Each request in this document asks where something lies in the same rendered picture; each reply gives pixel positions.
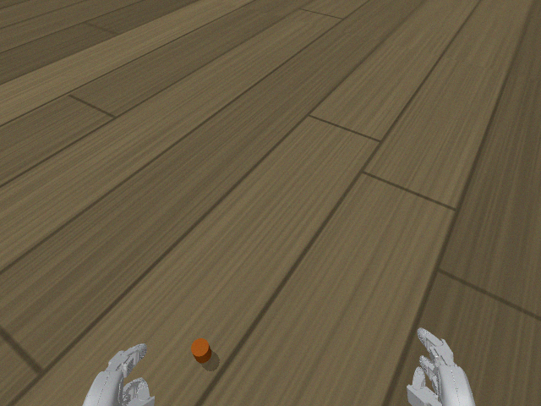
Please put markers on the left robot hand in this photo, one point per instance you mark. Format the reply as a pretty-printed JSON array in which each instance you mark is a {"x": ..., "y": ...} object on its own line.
[{"x": 107, "y": 389}]

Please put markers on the right robot hand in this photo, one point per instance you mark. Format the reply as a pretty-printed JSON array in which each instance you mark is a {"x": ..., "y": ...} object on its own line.
[{"x": 449, "y": 381}]

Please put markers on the tin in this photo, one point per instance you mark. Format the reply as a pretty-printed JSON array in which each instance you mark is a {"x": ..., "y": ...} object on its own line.
[{"x": 201, "y": 350}]

